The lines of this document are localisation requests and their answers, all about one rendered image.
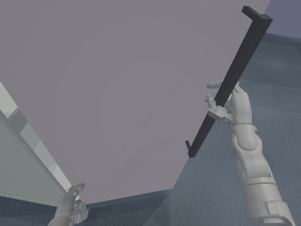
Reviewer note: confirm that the right robot forearm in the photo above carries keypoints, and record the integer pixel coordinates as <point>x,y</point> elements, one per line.
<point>263,201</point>

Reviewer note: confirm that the fridge door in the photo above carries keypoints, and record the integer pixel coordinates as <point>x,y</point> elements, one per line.
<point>114,88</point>

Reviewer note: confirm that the right robot hand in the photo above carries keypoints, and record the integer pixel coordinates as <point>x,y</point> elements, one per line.
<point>238,105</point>

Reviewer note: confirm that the handle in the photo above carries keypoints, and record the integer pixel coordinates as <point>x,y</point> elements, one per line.
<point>252,39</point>

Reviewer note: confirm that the left robot forearm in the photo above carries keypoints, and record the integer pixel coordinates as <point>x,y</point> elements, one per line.
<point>60,221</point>

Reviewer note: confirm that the left robot hand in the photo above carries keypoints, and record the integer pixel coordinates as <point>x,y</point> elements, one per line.
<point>68,205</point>

